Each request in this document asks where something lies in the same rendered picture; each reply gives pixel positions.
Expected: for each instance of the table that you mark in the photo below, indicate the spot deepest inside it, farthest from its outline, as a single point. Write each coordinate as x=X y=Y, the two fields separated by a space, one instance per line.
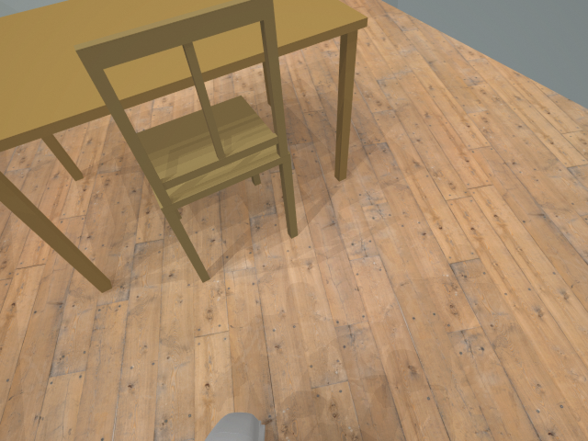
x=45 y=88

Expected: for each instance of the robot left thigh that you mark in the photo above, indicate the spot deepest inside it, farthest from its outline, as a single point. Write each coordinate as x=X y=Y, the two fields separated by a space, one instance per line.
x=238 y=427

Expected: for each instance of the chair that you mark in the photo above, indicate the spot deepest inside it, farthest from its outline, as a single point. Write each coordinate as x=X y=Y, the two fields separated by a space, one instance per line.
x=201 y=153

